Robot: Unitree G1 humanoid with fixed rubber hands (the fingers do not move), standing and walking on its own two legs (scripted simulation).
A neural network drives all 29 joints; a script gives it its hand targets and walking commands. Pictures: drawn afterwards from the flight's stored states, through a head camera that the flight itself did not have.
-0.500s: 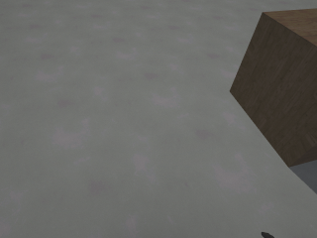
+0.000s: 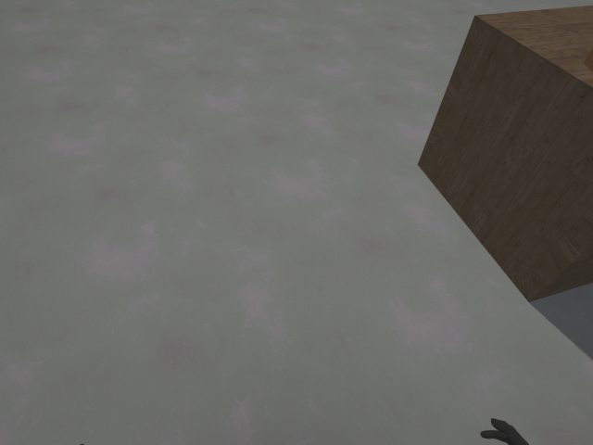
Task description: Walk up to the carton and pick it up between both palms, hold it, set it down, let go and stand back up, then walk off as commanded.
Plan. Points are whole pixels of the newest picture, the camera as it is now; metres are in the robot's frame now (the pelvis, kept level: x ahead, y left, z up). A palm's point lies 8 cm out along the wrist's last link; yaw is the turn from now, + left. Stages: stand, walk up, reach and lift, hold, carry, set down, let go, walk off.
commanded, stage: walk up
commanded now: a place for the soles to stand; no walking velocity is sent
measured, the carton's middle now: out of the picture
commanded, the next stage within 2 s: none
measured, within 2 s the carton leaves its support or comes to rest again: neither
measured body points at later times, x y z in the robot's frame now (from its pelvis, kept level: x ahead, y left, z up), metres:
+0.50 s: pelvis +0.13 -0.06 -0.01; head +0.14 -0.06 +0.44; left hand +0.36 +0.20 -0.10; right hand +0.08 -0.43 -0.08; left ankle +0.25 +0.01 -0.74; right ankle +0.05 -0.19 -0.74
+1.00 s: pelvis +0.28 -0.18 -0.02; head +0.29 -0.21 +0.43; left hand +0.65 -0.18 -0.07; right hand +0.02 -0.40 -0.11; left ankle +0.33 -0.02 -0.67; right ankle +0.24 -0.28 -0.74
